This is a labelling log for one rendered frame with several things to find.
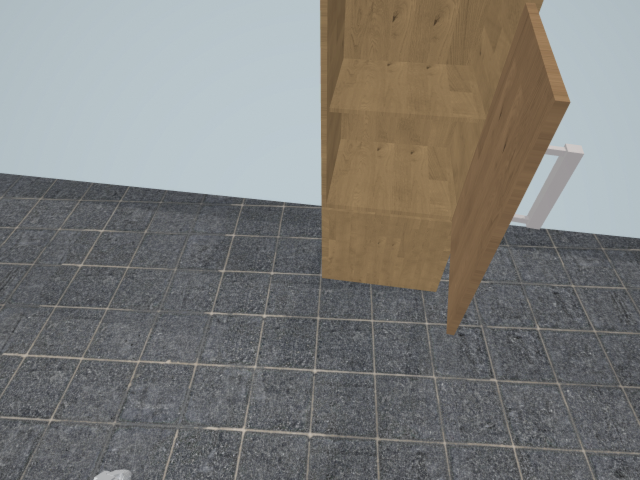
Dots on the handle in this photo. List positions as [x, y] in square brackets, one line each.
[569, 157]

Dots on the cupboard door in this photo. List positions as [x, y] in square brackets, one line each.
[528, 105]

